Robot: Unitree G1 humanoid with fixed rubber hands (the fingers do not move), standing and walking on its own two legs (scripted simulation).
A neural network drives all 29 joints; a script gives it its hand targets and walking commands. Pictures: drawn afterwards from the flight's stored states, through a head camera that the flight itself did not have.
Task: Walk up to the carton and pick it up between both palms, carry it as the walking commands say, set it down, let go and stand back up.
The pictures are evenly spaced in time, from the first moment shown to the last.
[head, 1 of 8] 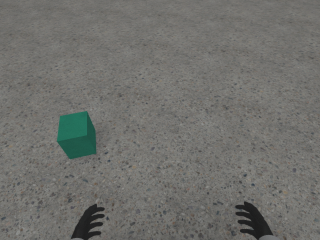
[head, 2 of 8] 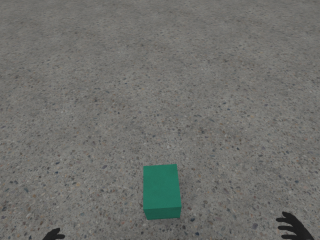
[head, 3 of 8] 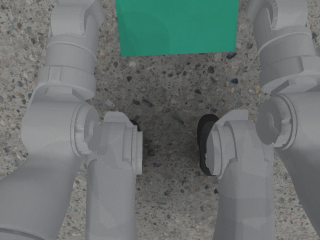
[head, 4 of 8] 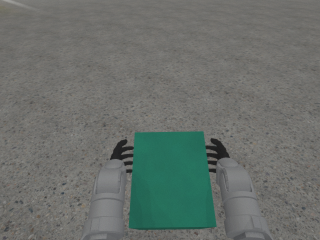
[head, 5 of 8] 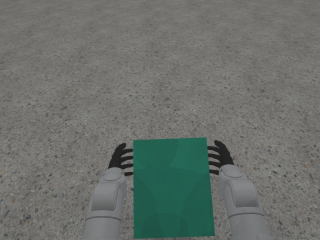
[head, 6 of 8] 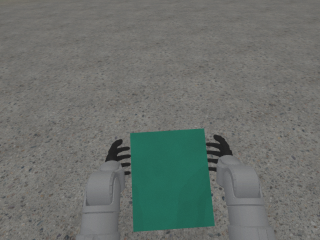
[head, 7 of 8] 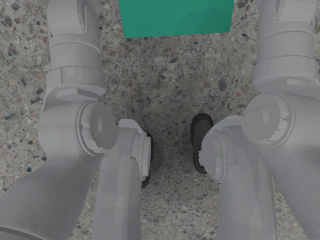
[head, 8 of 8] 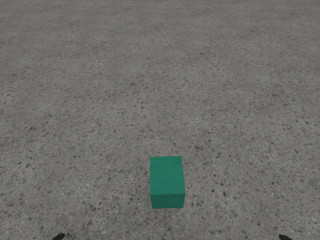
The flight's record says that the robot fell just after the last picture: no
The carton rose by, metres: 0.66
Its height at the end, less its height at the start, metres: +0.00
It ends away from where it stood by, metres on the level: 2.34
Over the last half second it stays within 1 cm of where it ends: yes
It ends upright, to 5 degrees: yes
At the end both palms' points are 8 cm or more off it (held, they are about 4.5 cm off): yes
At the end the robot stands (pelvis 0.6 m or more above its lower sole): yes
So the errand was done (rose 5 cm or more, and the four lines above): yes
